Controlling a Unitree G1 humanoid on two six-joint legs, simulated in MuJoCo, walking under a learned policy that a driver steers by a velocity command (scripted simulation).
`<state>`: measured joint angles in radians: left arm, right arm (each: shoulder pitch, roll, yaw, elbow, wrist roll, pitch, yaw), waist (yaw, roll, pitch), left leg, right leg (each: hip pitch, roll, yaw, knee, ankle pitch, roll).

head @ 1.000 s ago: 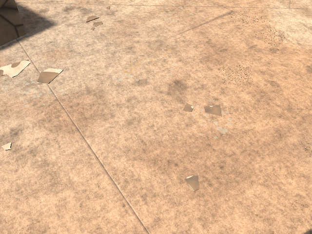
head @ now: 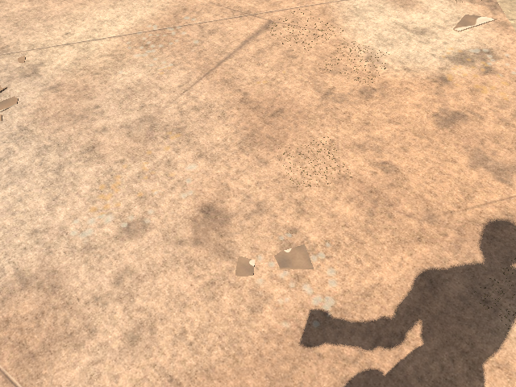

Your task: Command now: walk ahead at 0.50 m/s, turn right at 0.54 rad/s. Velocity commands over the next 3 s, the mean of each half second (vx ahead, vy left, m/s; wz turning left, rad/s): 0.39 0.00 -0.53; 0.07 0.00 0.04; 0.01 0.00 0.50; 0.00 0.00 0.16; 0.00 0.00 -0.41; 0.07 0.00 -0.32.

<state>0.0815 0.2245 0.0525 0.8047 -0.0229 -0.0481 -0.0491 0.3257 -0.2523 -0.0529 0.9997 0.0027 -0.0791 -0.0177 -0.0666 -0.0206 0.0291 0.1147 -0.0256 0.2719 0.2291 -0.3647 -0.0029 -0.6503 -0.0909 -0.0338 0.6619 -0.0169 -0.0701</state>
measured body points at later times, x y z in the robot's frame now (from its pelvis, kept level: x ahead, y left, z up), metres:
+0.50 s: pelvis +0.28 -0.03 +0.01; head +0.32 -0.05 +0.45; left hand +0.42 +0.24 -0.10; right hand +0.43 -0.32 -0.09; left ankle +0.47 +0.04 -0.71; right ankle +0.18 -0.10 -0.73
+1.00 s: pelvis +0.37 -0.05 +0.01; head +0.39 -0.06 +0.45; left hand +0.54 +0.20 -0.10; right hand +0.44 -0.35 -0.11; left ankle +0.43 +0.05 -0.69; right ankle +0.32 -0.17 -0.73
